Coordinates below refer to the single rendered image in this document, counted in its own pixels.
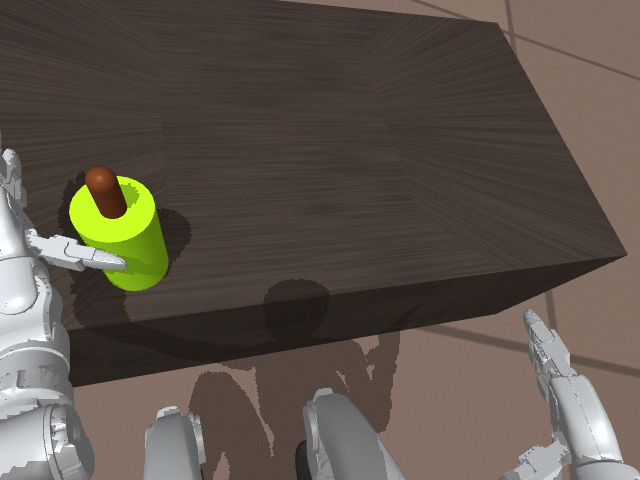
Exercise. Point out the bottle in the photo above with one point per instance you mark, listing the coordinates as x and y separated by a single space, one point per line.
118 215

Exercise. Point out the left robot hand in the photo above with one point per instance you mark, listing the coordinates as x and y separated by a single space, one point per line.
18 236

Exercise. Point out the right robot foot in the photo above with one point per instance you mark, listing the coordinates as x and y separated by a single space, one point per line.
301 462

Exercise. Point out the left robot arm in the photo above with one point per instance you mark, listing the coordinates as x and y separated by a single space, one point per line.
41 434

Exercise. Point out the right robot arm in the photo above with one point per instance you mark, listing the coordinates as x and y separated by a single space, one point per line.
604 470

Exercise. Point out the right robot hand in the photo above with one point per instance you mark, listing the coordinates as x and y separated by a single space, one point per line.
582 429

